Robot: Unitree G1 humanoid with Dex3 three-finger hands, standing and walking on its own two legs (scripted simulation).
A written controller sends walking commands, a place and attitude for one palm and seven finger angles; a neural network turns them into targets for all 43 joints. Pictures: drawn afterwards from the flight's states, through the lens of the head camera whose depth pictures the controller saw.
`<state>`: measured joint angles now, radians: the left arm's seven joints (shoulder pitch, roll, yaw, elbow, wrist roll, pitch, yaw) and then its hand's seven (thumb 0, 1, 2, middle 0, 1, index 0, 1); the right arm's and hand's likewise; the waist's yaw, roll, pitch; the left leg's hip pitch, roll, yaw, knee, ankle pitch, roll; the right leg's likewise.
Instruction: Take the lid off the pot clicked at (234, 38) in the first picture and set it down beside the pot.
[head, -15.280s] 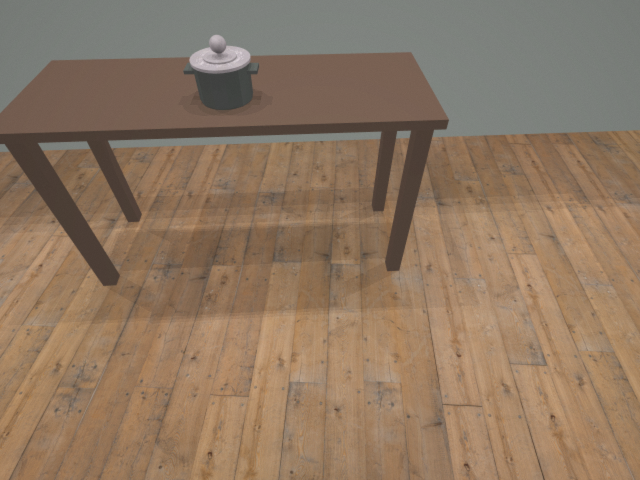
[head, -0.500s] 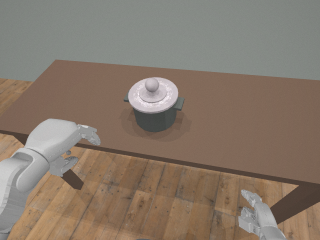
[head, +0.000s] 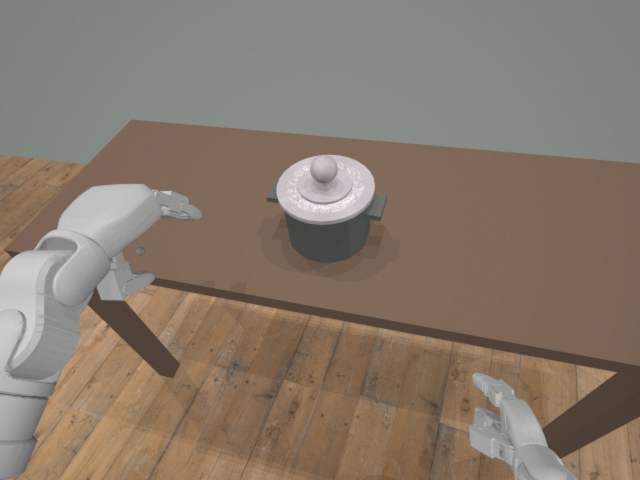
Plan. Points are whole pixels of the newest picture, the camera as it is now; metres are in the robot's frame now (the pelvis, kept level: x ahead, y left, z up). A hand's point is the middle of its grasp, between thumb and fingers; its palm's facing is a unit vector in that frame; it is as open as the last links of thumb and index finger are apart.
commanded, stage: move the open hand above the knob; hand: left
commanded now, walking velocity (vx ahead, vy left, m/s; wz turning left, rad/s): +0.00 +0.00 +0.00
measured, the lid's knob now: (323, 169) +0.55 +0.08 +0.08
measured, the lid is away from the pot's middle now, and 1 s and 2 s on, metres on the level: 0.00 0.00 0.00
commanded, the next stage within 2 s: none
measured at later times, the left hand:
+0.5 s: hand (209, 193) +0.39 +0.19 +0.17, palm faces -0.19 +0.00 -0.98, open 10.3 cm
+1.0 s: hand (266, 191) +0.42 +0.13 +0.14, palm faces -0.32 +0.01 -0.95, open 10.4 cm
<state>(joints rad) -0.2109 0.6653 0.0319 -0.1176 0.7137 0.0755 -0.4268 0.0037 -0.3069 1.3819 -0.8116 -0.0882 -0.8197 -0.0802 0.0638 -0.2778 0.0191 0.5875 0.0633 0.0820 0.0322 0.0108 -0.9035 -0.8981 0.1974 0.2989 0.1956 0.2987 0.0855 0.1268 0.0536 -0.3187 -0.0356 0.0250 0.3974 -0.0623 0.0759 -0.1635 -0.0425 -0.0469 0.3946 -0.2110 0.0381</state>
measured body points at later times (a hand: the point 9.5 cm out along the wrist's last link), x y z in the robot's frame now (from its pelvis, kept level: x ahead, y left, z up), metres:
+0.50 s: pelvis +0.01 -0.02 +0.00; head +0.04 -0.05 +0.45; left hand +0.39 +0.19 +0.22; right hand +0.21 -0.24 -0.10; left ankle +0.10 +0.07 -0.74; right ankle +0.00 -0.16 -0.74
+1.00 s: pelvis +0.03 -0.03 +0.00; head +0.06 -0.07 +0.45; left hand +0.44 +0.13 +0.19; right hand +0.21 -0.26 -0.12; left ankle +0.10 +0.07 -0.74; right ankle +0.00 -0.16 -0.74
